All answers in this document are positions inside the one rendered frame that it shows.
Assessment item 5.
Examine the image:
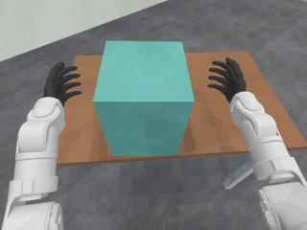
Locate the left robot hand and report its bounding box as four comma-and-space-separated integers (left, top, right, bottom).
43, 61, 82, 107

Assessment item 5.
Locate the carton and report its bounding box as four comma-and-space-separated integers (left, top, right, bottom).
93, 40, 195, 156

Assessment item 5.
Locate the left robot forearm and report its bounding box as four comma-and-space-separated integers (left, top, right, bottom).
1, 97, 65, 230

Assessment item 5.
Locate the table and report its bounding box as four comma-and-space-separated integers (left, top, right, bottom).
56, 51, 307, 190

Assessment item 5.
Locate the robot right upper arm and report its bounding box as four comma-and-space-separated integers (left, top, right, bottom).
258, 181, 307, 230

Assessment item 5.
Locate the right robot forearm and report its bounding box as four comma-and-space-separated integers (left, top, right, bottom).
229, 91, 307, 190

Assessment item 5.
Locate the right robot hand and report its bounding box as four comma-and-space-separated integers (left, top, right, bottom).
207, 57, 247, 103

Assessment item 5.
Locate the robot left upper arm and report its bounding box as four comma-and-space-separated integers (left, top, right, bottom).
4, 201, 63, 230

